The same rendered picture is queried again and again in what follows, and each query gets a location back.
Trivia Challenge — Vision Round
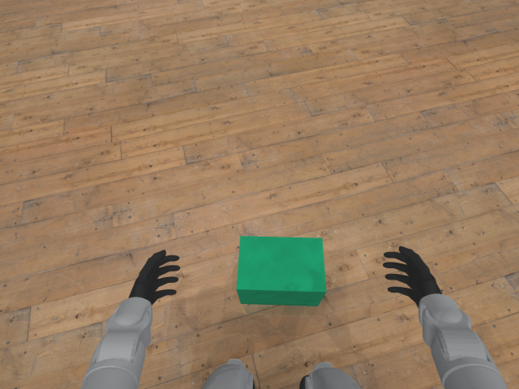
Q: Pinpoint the robot left shin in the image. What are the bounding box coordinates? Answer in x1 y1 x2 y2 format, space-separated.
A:
226 359 245 368

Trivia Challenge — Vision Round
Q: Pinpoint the carton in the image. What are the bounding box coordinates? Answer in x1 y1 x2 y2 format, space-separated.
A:
237 236 327 306

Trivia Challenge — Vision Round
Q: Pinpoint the robot left forearm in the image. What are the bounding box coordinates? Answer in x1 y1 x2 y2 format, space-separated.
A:
80 297 152 389

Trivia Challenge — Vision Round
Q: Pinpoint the robot right forearm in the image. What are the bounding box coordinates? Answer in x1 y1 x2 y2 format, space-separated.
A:
418 293 508 389

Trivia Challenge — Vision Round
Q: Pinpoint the robot left hand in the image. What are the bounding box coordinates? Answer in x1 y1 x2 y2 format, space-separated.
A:
128 250 180 305

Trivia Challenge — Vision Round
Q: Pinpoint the robot right hand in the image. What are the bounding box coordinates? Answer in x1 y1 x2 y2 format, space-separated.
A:
383 246 442 307

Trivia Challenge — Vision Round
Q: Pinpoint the right robot thigh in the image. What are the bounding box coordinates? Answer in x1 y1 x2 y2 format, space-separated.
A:
305 367 361 389

